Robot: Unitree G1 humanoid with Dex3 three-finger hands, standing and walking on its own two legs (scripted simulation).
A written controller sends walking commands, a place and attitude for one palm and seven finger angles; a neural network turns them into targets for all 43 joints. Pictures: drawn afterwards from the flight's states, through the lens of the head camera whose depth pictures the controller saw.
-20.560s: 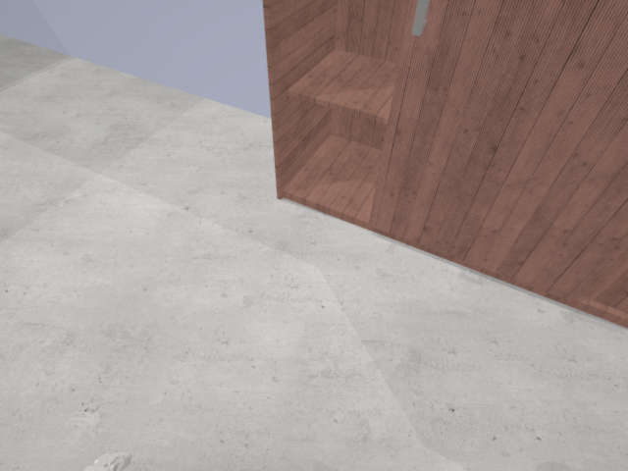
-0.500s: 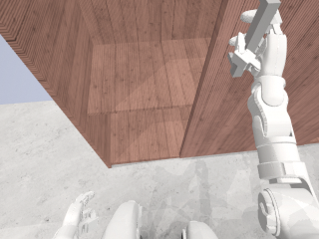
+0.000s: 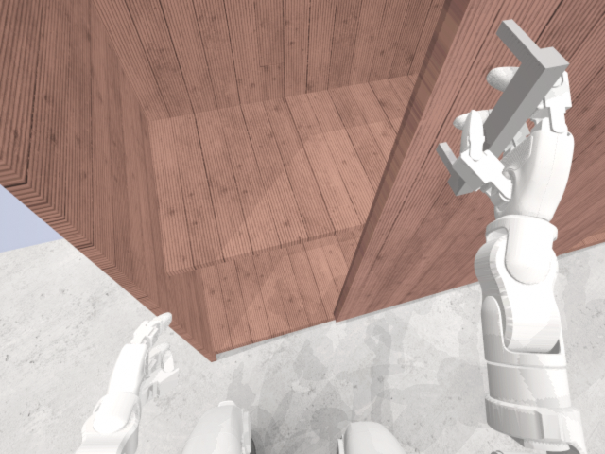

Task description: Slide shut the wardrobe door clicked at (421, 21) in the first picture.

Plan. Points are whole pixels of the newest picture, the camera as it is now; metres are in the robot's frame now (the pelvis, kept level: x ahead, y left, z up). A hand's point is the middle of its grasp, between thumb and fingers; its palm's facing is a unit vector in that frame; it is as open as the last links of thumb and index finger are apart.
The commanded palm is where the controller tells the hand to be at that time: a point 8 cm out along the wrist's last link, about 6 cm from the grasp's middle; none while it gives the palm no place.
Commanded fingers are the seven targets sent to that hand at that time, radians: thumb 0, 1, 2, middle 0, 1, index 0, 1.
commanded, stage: step sideways, sliding the door along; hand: right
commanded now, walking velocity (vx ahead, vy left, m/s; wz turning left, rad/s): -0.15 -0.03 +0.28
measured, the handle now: (483, 119) +0.41 -0.22 +0.18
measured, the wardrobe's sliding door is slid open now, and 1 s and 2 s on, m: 0.39 0.15 0.00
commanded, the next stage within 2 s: stop walking and hold the door there in 1.76 s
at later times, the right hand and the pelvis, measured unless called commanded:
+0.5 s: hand (364, 185) +0.34 -0.08 +0.18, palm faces +0.14 +0.99 -0.01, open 6.9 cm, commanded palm +0.30 -0.07 +0.17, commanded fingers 0.00 -0.90 -0.90 0.45 1.40 0.45 1.40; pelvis +0.04 +0.04 +0.01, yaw +5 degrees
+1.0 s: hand (233, 217) +0.31 +0.04 +0.18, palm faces +0.09 +1.00 +0.00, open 6.9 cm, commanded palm +0.29 +0.04 +0.17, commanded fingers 0.00 -0.90 -0.90 0.45 1.40 0.45 1.40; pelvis -0.04 +0.15 +0.00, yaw +9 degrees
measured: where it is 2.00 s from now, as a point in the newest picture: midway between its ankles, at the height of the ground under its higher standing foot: outside the picture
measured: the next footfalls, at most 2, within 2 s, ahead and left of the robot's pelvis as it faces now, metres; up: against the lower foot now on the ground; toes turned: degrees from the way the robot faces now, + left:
left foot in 0.62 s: +0.14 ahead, +0.22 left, +0.00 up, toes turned +10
right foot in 0.80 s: +0.05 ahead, -0.05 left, +0.00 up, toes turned -2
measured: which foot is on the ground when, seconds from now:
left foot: down 0.00-0.30, up 0.32-0.60, down 0.62-0.82, up 0.84-1.00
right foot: down 0.00-0.64, up 0.66-0.78, down 0.80-1.00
